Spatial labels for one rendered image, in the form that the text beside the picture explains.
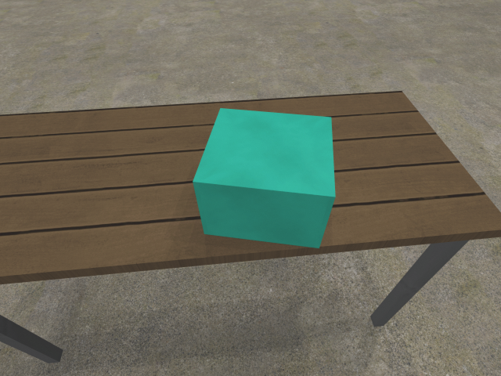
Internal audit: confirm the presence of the table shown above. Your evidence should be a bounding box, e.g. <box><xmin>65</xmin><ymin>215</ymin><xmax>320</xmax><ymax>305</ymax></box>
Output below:
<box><xmin>0</xmin><ymin>91</ymin><xmax>501</xmax><ymax>363</ymax></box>

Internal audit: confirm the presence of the carton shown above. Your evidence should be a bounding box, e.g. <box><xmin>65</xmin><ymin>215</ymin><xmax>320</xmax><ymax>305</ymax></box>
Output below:
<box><xmin>193</xmin><ymin>108</ymin><xmax>336</xmax><ymax>248</ymax></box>

